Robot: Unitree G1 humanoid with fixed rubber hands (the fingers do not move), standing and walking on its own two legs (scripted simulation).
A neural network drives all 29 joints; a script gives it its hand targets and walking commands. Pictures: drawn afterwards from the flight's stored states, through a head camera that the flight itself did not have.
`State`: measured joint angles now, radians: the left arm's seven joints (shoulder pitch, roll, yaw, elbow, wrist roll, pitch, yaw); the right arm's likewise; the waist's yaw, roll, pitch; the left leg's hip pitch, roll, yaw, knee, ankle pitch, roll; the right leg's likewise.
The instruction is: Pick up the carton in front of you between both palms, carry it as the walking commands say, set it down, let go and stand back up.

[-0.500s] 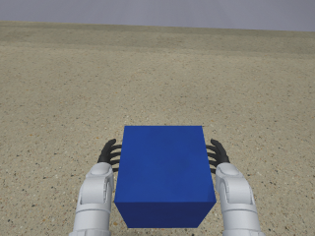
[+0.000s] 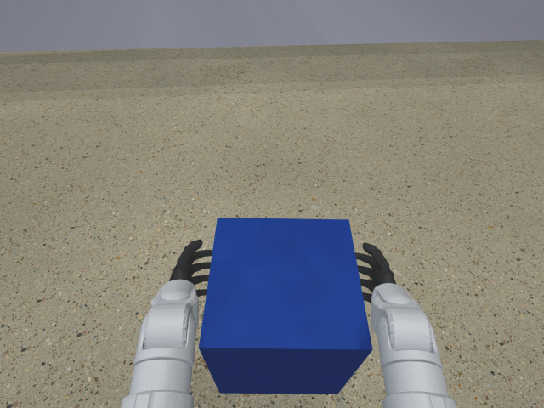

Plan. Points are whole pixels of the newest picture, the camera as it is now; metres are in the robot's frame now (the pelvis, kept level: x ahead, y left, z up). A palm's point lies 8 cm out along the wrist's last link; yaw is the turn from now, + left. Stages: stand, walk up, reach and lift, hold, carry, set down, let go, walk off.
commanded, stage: hold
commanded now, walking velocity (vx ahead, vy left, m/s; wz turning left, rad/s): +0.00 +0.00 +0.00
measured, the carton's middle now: (280, 310) +0.29 -0.01 -0.05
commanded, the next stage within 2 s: set down in 0.02 s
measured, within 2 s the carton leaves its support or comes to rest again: neither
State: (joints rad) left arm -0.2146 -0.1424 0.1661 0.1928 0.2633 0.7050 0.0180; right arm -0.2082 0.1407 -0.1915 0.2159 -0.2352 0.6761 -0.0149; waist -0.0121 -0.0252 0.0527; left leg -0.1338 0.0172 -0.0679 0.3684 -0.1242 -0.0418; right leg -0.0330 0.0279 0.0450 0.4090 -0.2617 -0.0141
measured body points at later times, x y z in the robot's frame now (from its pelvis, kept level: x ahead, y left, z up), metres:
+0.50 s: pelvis -0.03 +0.05 -0.03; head +0.08 +0.05 +0.40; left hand +0.34 +0.17 -0.07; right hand +0.34 -0.13 -0.07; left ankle +0.06 +0.15 -0.74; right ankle -0.01 -0.11 -0.74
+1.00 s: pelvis -0.05 +0.01 -0.16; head +0.18 +0.02 +0.22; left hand +0.38 +0.18 -0.25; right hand +0.40 -0.13 -0.24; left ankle +0.06 +0.15 -0.74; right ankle -0.01 -0.11 -0.74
